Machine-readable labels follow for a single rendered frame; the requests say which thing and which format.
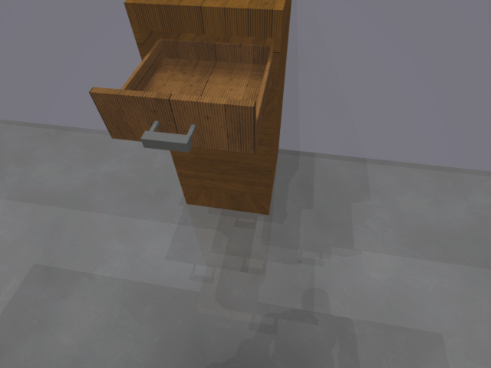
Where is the handle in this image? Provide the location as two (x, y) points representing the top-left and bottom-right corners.
(140, 121), (196, 153)

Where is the drawer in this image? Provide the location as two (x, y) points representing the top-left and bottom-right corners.
(89, 38), (273, 154)

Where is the cabinet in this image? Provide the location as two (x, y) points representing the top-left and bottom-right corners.
(124, 0), (292, 215)

